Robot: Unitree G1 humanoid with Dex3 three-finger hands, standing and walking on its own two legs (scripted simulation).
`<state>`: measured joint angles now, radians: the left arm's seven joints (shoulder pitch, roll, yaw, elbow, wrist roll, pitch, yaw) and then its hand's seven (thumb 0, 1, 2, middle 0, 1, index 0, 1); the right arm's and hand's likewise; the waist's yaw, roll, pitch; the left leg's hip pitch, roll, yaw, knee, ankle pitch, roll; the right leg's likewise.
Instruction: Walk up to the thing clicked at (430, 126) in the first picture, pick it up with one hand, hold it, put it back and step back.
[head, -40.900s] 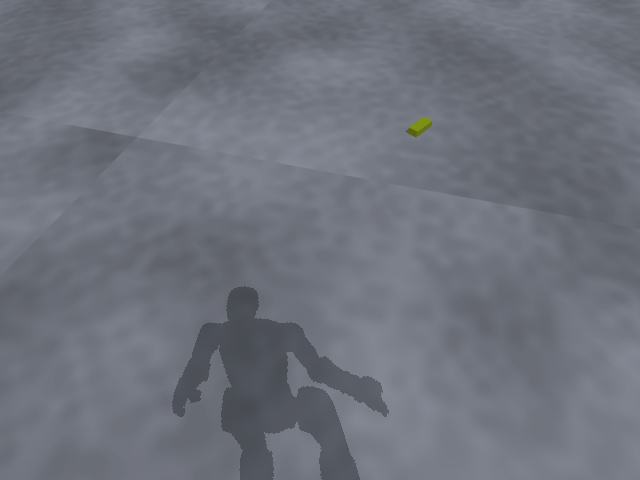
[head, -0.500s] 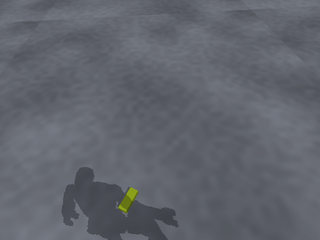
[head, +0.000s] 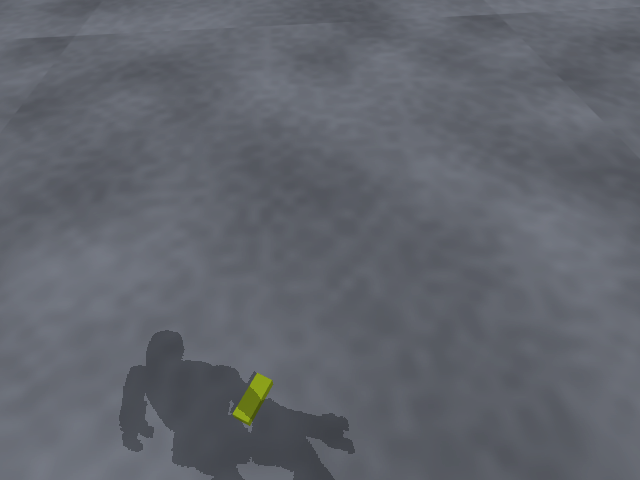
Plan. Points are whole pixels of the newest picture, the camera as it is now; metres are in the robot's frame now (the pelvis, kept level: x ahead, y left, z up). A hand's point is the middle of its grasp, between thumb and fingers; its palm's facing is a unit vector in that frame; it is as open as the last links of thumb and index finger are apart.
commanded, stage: step back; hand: left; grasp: from above
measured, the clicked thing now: (253, 398) +0.47 +0.24 -0.77
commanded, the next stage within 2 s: none
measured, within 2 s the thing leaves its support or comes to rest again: neither
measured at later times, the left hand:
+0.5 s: hand out of the picture +0.06 +0.32 -0.18, palm faces -0.06 -0.93 -0.35, open 7.4 cm
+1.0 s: hand out of the picture -0.05 +0.31 -0.16, palm faces -0.06 -0.92 -0.40, open 7.4 cm
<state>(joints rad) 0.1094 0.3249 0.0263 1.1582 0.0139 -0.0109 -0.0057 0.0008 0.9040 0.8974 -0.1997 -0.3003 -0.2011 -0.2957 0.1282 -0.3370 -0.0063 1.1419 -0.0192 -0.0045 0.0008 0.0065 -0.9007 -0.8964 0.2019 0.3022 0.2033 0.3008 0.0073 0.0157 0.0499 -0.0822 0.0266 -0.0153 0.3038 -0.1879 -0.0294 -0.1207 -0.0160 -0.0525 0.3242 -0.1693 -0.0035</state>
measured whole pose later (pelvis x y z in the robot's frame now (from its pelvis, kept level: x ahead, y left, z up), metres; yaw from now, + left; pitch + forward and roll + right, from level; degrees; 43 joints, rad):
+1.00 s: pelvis -0.19 +0.06 -0.02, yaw -3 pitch -1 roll +1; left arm 0.14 0.35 0.07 0.80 0.04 0.05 0.01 0.00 0.90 0.90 -0.20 -0.30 -0.20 -0.30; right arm 0.18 -0.41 -0.05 0.88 0.00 0.04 -0.02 0.01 -0.90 -0.90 0.20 0.30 0.20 0.30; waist 0.01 0.01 0.16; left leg -0.37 -0.10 -0.08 0.96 -0.50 -0.02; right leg -0.31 -0.01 0.02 0.61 -0.28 -0.01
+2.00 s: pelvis -0.50 +0.03 -0.02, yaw -2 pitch -2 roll -1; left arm 0.12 0.39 0.07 0.81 0.01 0.07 0.01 0.00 0.90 0.90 -0.20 -0.30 -0.20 -0.30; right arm 0.17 -0.36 -0.04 0.86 -0.04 0.03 -0.01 0.01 -0.90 -0.90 0.21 0.30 0.21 0.30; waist 0.00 -0.02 0.17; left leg -0.34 0.01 -0.02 0.61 -0.24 0.02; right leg -0.44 0.09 0.11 1.15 -0.54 0.00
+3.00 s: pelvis -0.63 +0.02 -0.02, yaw +0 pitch -2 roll +0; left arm 0.17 0.36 0.04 1.04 0.02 -0.01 -0.02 0.00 0.90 0.90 -0.20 -0.30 -0.20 -0.30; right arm 0.17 -0.35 -0.05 1.05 -0.04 -0.01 0.01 0.01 -0.90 -0.90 0.20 0.30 0.20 0.30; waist 0.03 -0.01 0.05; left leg -0.23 -0.01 0.00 0.57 -0.31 0.01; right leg -0.26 -0.02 0.00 0.59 -0.31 -0.01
